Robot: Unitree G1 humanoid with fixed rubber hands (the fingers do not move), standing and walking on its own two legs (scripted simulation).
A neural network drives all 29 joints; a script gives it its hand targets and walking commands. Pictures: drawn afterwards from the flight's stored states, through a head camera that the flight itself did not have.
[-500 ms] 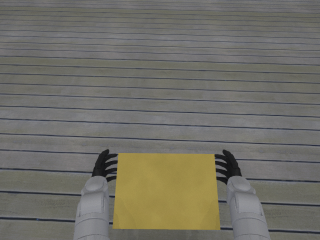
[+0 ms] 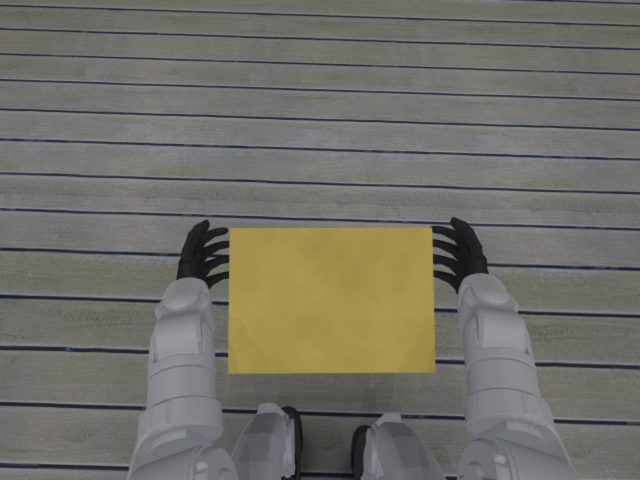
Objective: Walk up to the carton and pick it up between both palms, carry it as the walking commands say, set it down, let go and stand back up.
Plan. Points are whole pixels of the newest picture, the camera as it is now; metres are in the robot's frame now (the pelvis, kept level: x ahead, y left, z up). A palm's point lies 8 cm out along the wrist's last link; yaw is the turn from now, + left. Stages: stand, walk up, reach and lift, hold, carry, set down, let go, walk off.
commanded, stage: set down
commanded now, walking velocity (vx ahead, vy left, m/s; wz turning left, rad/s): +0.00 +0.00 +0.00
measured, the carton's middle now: (329, 294) +0.39 +0.01 -0.15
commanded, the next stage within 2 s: none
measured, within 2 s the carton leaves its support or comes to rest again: neither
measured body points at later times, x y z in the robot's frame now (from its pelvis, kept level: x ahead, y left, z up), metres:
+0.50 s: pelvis -0.01 +0.00 -0.08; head +0.21 +0.01 +0.32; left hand +0.41 +0.19 -0.15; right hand +0.42 -0.17 -0.15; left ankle +0.10 +0.09 -0.67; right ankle +0.05 -0.10 -0.67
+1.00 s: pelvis -0.03 +0.00 -0.16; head +0.22 +0.01 +0.22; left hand +0.45 +0.19 -0.24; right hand +0.44 -0.17 -0.24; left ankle +0.10 +0.10 -0.67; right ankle +0.05 -0.10 -0.67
